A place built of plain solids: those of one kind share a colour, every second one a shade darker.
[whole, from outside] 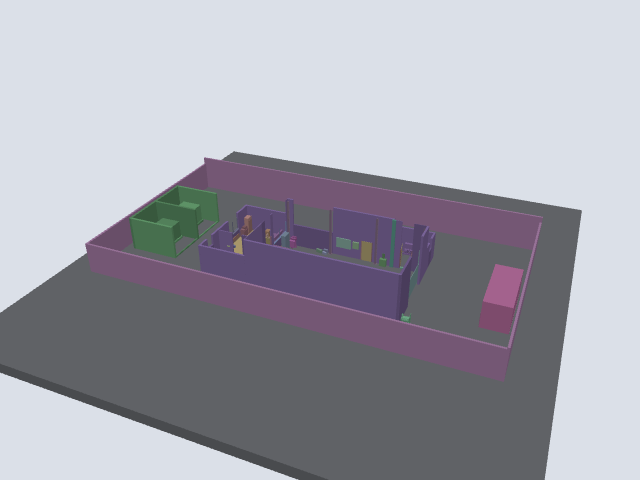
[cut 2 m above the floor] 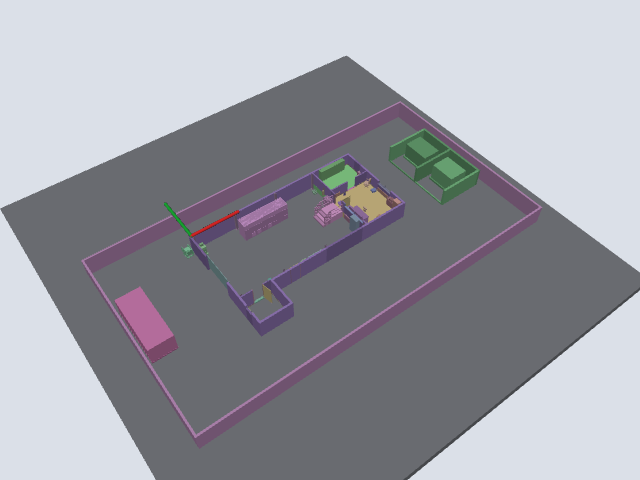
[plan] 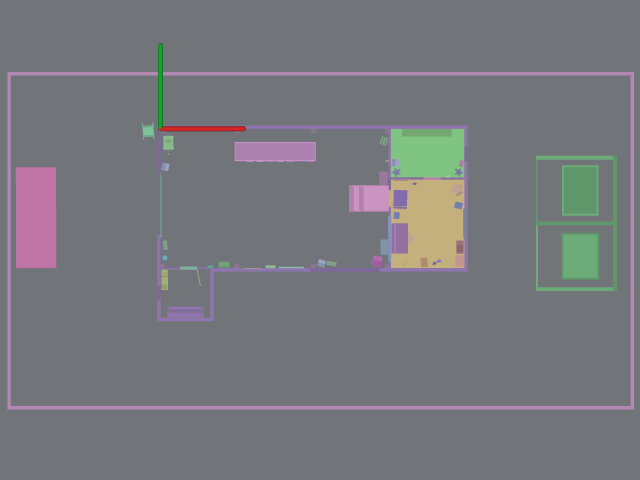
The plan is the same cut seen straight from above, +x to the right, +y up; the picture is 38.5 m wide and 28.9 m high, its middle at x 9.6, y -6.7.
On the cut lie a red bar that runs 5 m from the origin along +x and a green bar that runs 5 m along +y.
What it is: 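A small electricity substation's switch hall at the yard's level, the gear in one rank over covered trenches; at its head, up one short flight, a control room that looks down the hall, and a relay room; a battery room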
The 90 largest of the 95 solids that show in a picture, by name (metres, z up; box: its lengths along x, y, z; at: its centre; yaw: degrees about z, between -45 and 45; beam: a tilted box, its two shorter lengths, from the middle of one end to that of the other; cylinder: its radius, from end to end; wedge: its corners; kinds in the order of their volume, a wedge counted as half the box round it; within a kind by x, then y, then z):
{
 "yard_bound_1": {"box": [0.2, 20.31, 3.2], "at": [-9.12, -6.75, 1.55]},
 "yard_bound_2": {"box": [37.72, 0.2, 3.73], "at": [9.64, -16.8, 1.81]},
 "yard_bound_3": {"box": [37.72, 0.2, 3.03], "at": [9.64, 3.31, 1.47]},
 "yard_bound_4": {"box": [0.2, 20.31, 3.03], "at": [28.4, -6.75, 1.47]},
 "beyond_container_1": {"box": [2.32, 5.99, 2.59], "at": [-7.51, -5.34, 1.24]},
 "beyond_container_2": {"box": [2.4, 6.06, 2.65], "at": [-7.51, -5.34, 1.27]},
 "wall_1": {"box": [0.2, 1.26, 2.75], "at": [-0.1, -10.97, 1.32]},
 "wall_2": {"box": [0.2, 0.91, 1.75], "at": [-0.1, -9.9, 0.82]},
 "wall_3": {"box": [0.2, 1.06, 2.75], "at": [-0.1, -8.93, 1.32]},
 "wall_4": {"box": [0.2, 2.01, 5.05], "at": [-0.1, -7.4, 2.48]},
 "wall_5": {"box": [0.2, 3.01, 5.05], "at": [-0.1, -1.3, 2.48]},
 "wall_6": {"box": [1.16, 0.06, 2.75], "at": [0.58, -8.43, 1.32]},
 "wall_7": {"box": [1.16, 0.06, 5.05], "at": [0.58, -8.37, 2.48]},
 "wall_8": {"box": [3.4, 0.2, 2.75], "at": [1.5, -11.5, 1.32]},
 "wall_9": {"box": [0.76, 0.06, 2.75], "at": [2.62, -8.43, 1.32]},
 "wall_10": {"box": [0.81, 0.06, 5.05], "at": [2.65, -8.37, 2.48]},
 "wall_11": {"box": [0.2, 3.2, 2.75], "at": [3.1, -10.0, 1.32]},
 "wall_12": {"box": [6.01, 0.2, 5.05], "at": [6.0, -8.5, 2.48]},
 "wall_13": {"box": [14.0, 0.2, 5.05], "at": [6.8, 0.1, 2.48]},
 "wall_14": {"box": [4.21, 0.2, 2.35], "at": [11.1, -8.5, 1.12]},
 "wall_15": {"box": [0.61, 0.2, 5.05], "at": [13.5, -8.5, 2.48]},
 "wall_16": {"box": [0.06, 0.41, 5.05], "at": [13.77, -8.2, 2.48]},
 "wall_17": {"box": [0.06, 2.81, 1.68], "at": [13.77, -6.6, 0.79]},
 "wall_18": {"box": [0.06, 0.47, 5.05], "at": [13.77, -4.97, 2.48]},
 "wall_19": {"box": [0.06, 0.72, 5.05], "at": [13.77, -3.3, 2.48]},
 "wall_20": {"box": [0.06, 3.06, 5.05], "at": [13.77, -1.53, 2.48]},
 "wall_21": {"box": [0.06, 3.0, 3.43], "at": [13.83, -1.5, 1.67]},
 "wall_22": {"box": [2.05, 0.06, 3.43], "at": [14.82, -3.03, 1.67]},
 "wall_23": {"box": [4.7, 0.2, 3.43], "at": [16.15, -8.5, 1.67]},
 "wall_24": {"box": [4.7, 0.2, 3.43], "at": [16.15, 0.1, 1.67]},
 "wall_25": {"box": [1.45, 0.06, 3.43], "at": [17.57, -3.03, 1.67]},
 "wall_26": {"box": [1.45, 0.06, 3.43], "at": [17.57, -2.97, 1.67]},
 "wall_27": {"box": [0.2, 2.01, 3.43], "at": [18.4, -7.6, 1.67]},
 "wall_28": {"box": [0.2, 1.81, 3.43], "at": [18.4, -3.9, 1.67]},
 "wall_29": {"box": [0.2, 1.06, 3.43], "at": [18.4, -2.48, 1.67]},
 "wall_30": {"box": [0.2, 0.91, 2.43], "at": [18.4, -1.5, 1.17]},
 "wall_31": {"box": [0.2, 1.26, 3.43], "at": [18.4, -0.42, 1.67]},
 "yard_pen_1": {"box": [0.12, 3.72, 0.16], "at": [22.66, -7.68, 0.07]},
 "yard_pen_2": {"box": [0.12, 3.72, 0.16], "at": [22.66, -3.72, 0.07]},
 "yard_pen_3": {"box": [4.64, 0.24, 3.37], "at": [24.92, -9.66, 1.68]},
 "yard_pen_4": {"box": [4.64, 0.24, 3.37], "at": [24.92, -5.7, 1.68]},
 "yard_pen_5": {"box": [4.64, 0.24, 3.37], "at": [24.92, -1.74, 1.68]},
 "yard_pen_6": {"box": [2.27, 2.82, 0.22], "at": [25.27, -7.68, 0.16]},
 "yard_pen_7": {"box": [2.05, 2.6, 1.75], "at": [25.27, -7.68, 1.15]},
 "yard_pen_8": {"box": [2.19, 3.03, 0.22], "at": [25.27, -3.72, 0.16]},
 "yard_pen_9": {"box": [1.97, 2.81, 1.66], "at": [25.27, -3.72, 1.1]},
 "yard_pen_10": {"box": [0.24, 8.15, 3.37], "at": [27.36, -5.7, 1.68]},
 "switchgear_row_1": {"box": [4.88, 0.02, 1.48], "at": [6.9, -1.95, 0.69]},
 "switchgear_row_2": {"box": [4.76, 1.02, 2.31], "at": [6.9, -1.37, 1.11]},
 "switchgear_row_3": {"box": [4.88, 1.14, 2.37], "at": [6.9, -1.37, 1.14]},
 "raised_floor_control_1": {"box": [4.63, 5.53, 0.73], "at": [16.05, -5.7, 0.32]},
 "raised_floor_relay_1": {"box": [4.63, 3.13, 0.73], "at": [16.05, -1.5, 0.32]},
 "relay_cubicles_1": {"box": [3.0, 0.46, 2.2], "at": [16.03, -0.24, 1.85]},
 "door_landing_1": {"box": [0.32, 1.6, 0.22], "at": [11.5, -4.2, 0.06]},
 "door_landing_2": {"box": [0.32, 1.6, 0.39], "at": [11.8, -4.2, 0.14]},
 "door_landing_3": {"box": [0.32, 1.6, 0.56], "at": [12.1, -4.2, 0.23]},
 "door_landing_4": {"box": [1.5, 1.6, 0.73], "at": [12.99, -4.2, 0.32]},
 "cupboard_steel_1": {"box": [0.45, 0.92, 1.88], "at": [13.46, -7.13, 0.89]},
 "charger_cubicle_1": {"box": [0.02, 0.7, 1.48], "at": [17.78, -7.96, 1.37]},
 "charger_cubicle_2": {"box": [0.47, 0.7, 1.75], "at": [18.01, -7.96, 1.51]},
 "battery_stand_1": {"box": [2.19, 0.29, 0.54], "at": [1.5, -11.2, 0.89]},
 "battery_stand_2": {"box": [1.98, 0.21, 0.05], "at": [1.5, -10.86, 0.67]},
 "printer_stand_1": {"box": [0.45, 0.81, 0.77], "at": [18.03, -7.13, 1.01]},
 "printer_stand_2": {"box": [0.38, 0.42, 0.24], "at": [18.04, -7.23, 1.52]},
 "sectional_door_1": {"box": [0.042, 3.68, 1.95], "at": [0.01, -4.6, 1.2]},
 "pier_1": {"box": [0.34, 0.17, 5.05], "at": [3.0, -8.31, 2.48]},
 "control_desk_1": {"box": [0.18, 1.8, 0.29], "at": [13.99, -6.6, 1.9]},
 "control_desk_2": {"box": [0.27, 1.8, 0.3], "at": [14.04, -6.6, 1.6]},
 "control_desk_3": {"box": [0.9, 1.82, 0.03], "at": [14.45, -6.6, 1.44]},
 "door_leaf_1": {"box": [0.044, 0.99, 1.94], "at": [2.3, -8.95, 1.12], "yaw": 11.4},
 "door_leaf_2": {"box": [1.0, 0.044, 2.15], "at": [5.55, -8.4, 1.02]},
 "fire_extinguisher_1": {"box": [0.64, 0.34, 0.79], "at": [3.82, -8.18, 0.34]},
 "pedestal_1": {"box": [0.42, 0.56, 0.65], "at": [15.87, -8.05, 0.95], "yaw": 6.9},
 "beyond_cable_drum_1": {"box": [0.68, 0.33, 0.65], "at": [-0.74, -0.15, 0.52], "yaw": 4.0},
 "earth_sticks_1": {"box": [1.5, 0.09, 1.04], "at": [7.87, -8.35, 1.42]},
 "toolbox_1": {"box": [0.25, 0.57, 0.38], "at": [0.28, -7.01, 0.14], "yaw": 6.3},
 "toolbox_2": {"box": [0.6, 0.25, 0.37], "at": [10.29, -8.12, 0.13], "yaw": -10.7},
 "breaker_truck_1": {"box": [0.54, 0.61, 0.33], "at": [0.47, -0.8, 0.89]},
 "box_cardboard_1": {"box": [0.35, 0.4, 0.32], "at": [14.21, -5.23, 0.79], "yaw": -5.5},
 "box_cardboard_2": {"box": [0.47, 0.39, 0.26], "at": [17.95, -4.62, 0.76], "yaw": -11.7},
 "distribution_board_1": {"box": [0.6, 0.18, 0.7], "at": [6.62, -8.31, 1.5]},
 "entrance_mat_1": {"box": [0.82, 1.12, 0.06], "at": [14.44, -4.26, 0.66], "yaw": -2.2},
 "radiator_1": {"box": [0.07, 1.6, 0.43], "at": [18.24, -5.7, 1.03]},
 "bund_kerb_1": {"box": [1.02, 0.2, 0.2], "at": [1.7, -8.4, 0.05]},
 "steel_column_1": {"box": [0.2, 0.014, 4.85], "at": [4.6, -8.2, 2.38]},
 "steel_column_2": {"box": [0.2, 0.014, 4.85], "at": [9.2, -8.38, 2.38]},
 "steel_column_3": {"box": [0.2, 0.014, 4.85], "at": [9.2, -8.2, 2.38]},
 "log_desk_1": {"box": [0.52, 0.8, 0.08], "at": [13.42, -2.97, 1.04]},
 "screen_window_1": {"box": [0.18, 2.72, 0.04], "at": [13.8, -6.6, 1.65]},
 "task_chair_1": {"box": [0.49, 0.47, 0.07], "at": [17.84, -3.64, 1.1], "yaw": 32.0}
}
